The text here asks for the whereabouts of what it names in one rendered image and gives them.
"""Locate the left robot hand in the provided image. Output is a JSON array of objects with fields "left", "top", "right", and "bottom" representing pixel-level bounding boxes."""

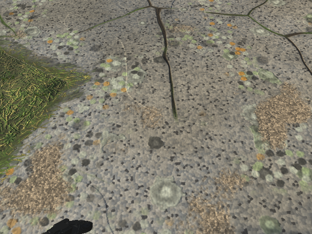
[{"left": 42, "top": 218, "right": 93, "bottom": 234}]

